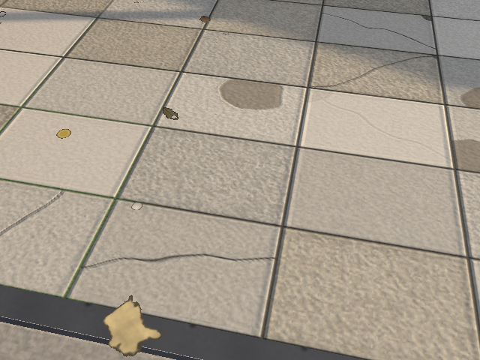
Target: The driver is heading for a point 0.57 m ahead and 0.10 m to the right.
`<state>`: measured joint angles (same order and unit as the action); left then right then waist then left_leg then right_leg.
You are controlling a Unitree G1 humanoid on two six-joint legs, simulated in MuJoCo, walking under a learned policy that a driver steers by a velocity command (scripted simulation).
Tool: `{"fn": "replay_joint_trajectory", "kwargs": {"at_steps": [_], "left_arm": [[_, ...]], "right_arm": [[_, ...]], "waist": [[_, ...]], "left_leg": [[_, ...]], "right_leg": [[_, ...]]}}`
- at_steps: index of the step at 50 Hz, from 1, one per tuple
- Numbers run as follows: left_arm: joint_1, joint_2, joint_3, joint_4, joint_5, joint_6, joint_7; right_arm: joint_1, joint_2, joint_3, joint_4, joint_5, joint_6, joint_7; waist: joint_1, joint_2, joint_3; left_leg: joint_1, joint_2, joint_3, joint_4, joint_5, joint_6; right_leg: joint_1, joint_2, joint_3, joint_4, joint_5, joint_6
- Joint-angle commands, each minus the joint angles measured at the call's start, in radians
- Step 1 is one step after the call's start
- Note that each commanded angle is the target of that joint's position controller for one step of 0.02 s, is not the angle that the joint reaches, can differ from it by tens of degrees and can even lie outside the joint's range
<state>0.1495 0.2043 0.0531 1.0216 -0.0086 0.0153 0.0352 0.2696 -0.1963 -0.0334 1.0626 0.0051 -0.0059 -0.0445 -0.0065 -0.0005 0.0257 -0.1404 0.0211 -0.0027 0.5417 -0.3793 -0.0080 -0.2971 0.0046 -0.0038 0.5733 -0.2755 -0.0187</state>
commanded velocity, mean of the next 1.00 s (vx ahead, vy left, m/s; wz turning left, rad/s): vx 0.17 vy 0.00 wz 0.00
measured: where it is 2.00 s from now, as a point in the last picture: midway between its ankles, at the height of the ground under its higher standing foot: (242, 348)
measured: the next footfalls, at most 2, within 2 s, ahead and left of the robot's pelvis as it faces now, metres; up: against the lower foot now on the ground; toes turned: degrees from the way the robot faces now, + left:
left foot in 0.58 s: +0.35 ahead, +0.10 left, +0.00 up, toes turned +1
right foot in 0.88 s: +0.28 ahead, -0.12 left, +0.00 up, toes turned -1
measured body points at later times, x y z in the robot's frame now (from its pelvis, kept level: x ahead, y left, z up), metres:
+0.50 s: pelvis +0.15 -0.01 +0.01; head +0.18 -0.02 +0.46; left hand +0.09 +0.22 -0.14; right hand +0.33 -0.25 -0.11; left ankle +0.29 +0.12 -0.70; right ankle +0.04 -0.11 -0.73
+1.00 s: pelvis +0.24 +0.01 +0.00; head +0.25 +0.00 +0.45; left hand +0.27 +0.26 -0.14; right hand +0.34 -0.24 -0.14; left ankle +0.31 +0.10 -0.73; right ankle +0.24 -0.12 -0.73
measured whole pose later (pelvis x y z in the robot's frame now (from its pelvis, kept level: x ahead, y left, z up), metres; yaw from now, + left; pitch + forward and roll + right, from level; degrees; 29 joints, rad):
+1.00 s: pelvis +0.24 +0.01 +0.00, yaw -1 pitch +0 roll +1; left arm 0.24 0.20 0.03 1.09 0.01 -0.01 0.04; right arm 0.14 -0.21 -0.03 1.01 -0.01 -0.01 -0.03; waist 0.00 0.02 0.01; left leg -0.31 -0.03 0.05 0.45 -0.14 0.05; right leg -0.24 -0.04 0.00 0.53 -0.29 0.02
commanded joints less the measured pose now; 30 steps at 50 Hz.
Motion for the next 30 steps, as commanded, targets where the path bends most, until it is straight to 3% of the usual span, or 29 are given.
{"fn": "replay_joint_trajectory", "kwargs": {"at_steps": [1,4,5,6,8,9,10,11,12,14,15,18,20,21,24,26,28,29,30], "left_arm": [[-0.029,0.105,0.021,-0.036,-0.008,-0.027,0.0],[-0.083,0.06,0.013,-0.059,-0.021,-0.08,-0.024],[-0.078,0.059,0.012,-0.06,-0.024,-0.093,-0.032],[-0.041,0.06,0.014,-0.049,-0.028,-0.103,-0.039],[0.147,0.088,0.032,0.024,-0.03,-0.109,-0.041],[0.277,0.173,0.06,0.059,-0.023,-0.114,-0.04],[0.408,0.264,0.079,0.084,-0.02,-0.117,-0.052],[0.356,0.18,0.043,0.074,0.0,-0.129,-0.056],[0.283,0.132,0.026,0.051,0.002,-0.136,-0.057],[0.213,0.103,0.007,0.024,0.002,-0.137,-0.061],[0.203,0.08,-0.005,0.021,0.006,-0.13,-0.058],[0.233,0.101,-0.014,0.031,0.016,-0.104,-0.034],[0.212,0.137,-0.012,0.023,0.02,-0.092,-0.016],[0.218,0.153,-0.01,0.025,0.02,-0.087,-0.012],[0.234,0.167,-0.004,0.043,0.006,-0.084,-0.01],[0.195,0.158,-0.002,0.043,-0.004,-0.083,-0.008],[0.182,0.15,-0.002,0.042,-0.004,-0.079,-0.01],[0.223,0.134,-0.007,0.04,0.016,-0.078,-0.012],[0.368,0.032,-0.035,0.063,0.03,-0.077,-0.013]], "right_arm": [[0.075,-0.131,-0.027,-0.026,0.014,-0.018,-0.008],[0.13,-0.198,-0.049,-0.011,0.026,-0.052,-0.001],[0.111,-0.192,-0.049,-0.017,0.026,-0.061,0.003],[0.081,-0.175,-0.045,-0.027,0.026,-0.067,0.008],[-0.003,-0.16,-0.04,-0.059,0.026,-0.07,0.019],[-0.049,-0.122,-0.029,-0.095,0.028,-0.079,0.019],[-0.053,-0.088,-0.023,-0.131,0.021,-0.097,0.014],[-0.071,-0.116,-0.032,-0.142,0.034,-0.11,0.02],[-0.058,-0.114,-0.032,-0.136,0.047,-0.117,0.031],[-0.065,-0.115,-0.04,-0.128,0.038,-0.121,0.038],[-0.072,-0.129,-0.051,-0.128,0.029,-0.115,0.038],[-0.098,-0.075,-0.044,-0.142,0.018,-0.091,0.044],[-0.19,-0.035,-0.026,-0.178,0.011,-0.08,0.043],[-0.225,-0.033,-0.021,-0.189,0.01,-0.075,0.044],[-0.248,-0.078,-0.024,-0.199,0.014,-0.06,0.048],[-0.21,-0.119,-0.035,-0.188,0.006,-0.058,0.05],[-0.092,-0.169,-0.06,-0.141,-0.01,-0.064,0.046],[-0.022,-0.224,-0.072,-0.127,-0.02,-0.066,0.041],[0.025,-0.24,-0.064,-0.121,-0.039,-0.059,0.038]], "waist": [[-0.017,0.048,0.108],[-0.033,0.188,0.165],[-0.019,0.191,0.179],[0.01,0.176,0.172],[0.1,0.12,0.112],[0.144,-0.07,0.068],[0.173,-0.314,-0.014],[0.125,-0.208,-0.006],[0.086,-0.133,0.036],[0.048,-0.046,0.053],[0.037,-0.054,0.056],[0.022,-0.068,0.048],[0.027,-0.069,0.052],[0.036,-0.086,0.042],[0.031,-0.12,0.012],[-0.009,-0.111,-0.006],[-0.07,-0.065,-0.068],[-0.075,0.024,-0.149],[-0.02,0.217,-0.296]], "left_leg": [[-0.181,0.064,-0.106,-0.196,-0.378,0.111],[-0.09,0.262,-0.379,-0.335,-0.42,0.218],[-0.104,0.293,-0.41,-0.333,-0.354,0.231],[-0.111,0.277,-0.371,-0.303,-0.272,0.215],[-0.237,0.164,-0.203,-0.149,-0.053,0.141],[-0.38,0.033,-0.033,0.146,0.133,0.068],[-0.561,-0.067,0.032,0.498,-0.044,0.013],[-0.661,-0.033,-0.084,0.687,-0.149,0.035],[-0.702,0.016,-0.102,0.757,-0.084,0.067],[-0.696,0.087,-0.079,0.686,0.081,0.095],[-0.643,0.097,-0.056,0.633,0.117,0.088],[-0.554,0.07,0.013,0.456,0.161,0.035],[-0.457,0.04,0.044,0.254,0.237,0.01],[-0.394,0.018,0.061,0.177,0.278,0.005],[-0.287,-0.001,0.039,0.082,0.37,0.02],[-0.232,-0.005,0.013,0.028,0.381,0.055],[-0.054,-0.034,0.03,-0.074,0.496,0.098],[0.126,0.075,-0.072,-0.044,0.864,0.13],[0.369,0.312,-0.33,-0.025,1.126,0.302]], "right_leg": [[-0.049,0.008,0.004,-0.051,-0.361,-0.048],[-0.192,0.016,-0.06,0.15,-0.133,-0.038],[-0.188,-0.008,-0.039,0.157,-0.117,-0.054],[-0.138,-0.011,-0.043,0.1,-0.124,-0.068],[0.169,0.012,-0.035,-0.061,-0.07,-0.084],[0.329,-0.11,0.215,-0.194,-0.137,-0.15],[0.496,-0.328,0.642,-0.366,-0.14,-0.285],[0.485,-0.387,0.73,-0.386,-0.113,-0.299],[0.451,-0.366,0.612,-0.364,-0.056,-0.269],[0.39,-0.297,0.401,-0.382,0.065,-0.21],[0.351,-0.256,0.303,-0.386,0.236,-0.181],[0.288,-0.203,0.132,-0.367,0.609,-0.16],[0.199,-0.169,0.056,-0.36,0.676,-0.149],[0.167,-0.157,0.034,-0.355,0.684,-0.145],[0.168,-0.188,0.044,-0.323,0.696,-0.141],[0.205,-0.205,0.055,-0.261,0.714,-0.119],[0.214,-0.149,0.039,-0.095,0.729,-0.078],[0.128,-0.086,0.003,0.067,0.514,-0.034],[-0.07,0.021,-0.025,0.371,-0.071,0.029]]}}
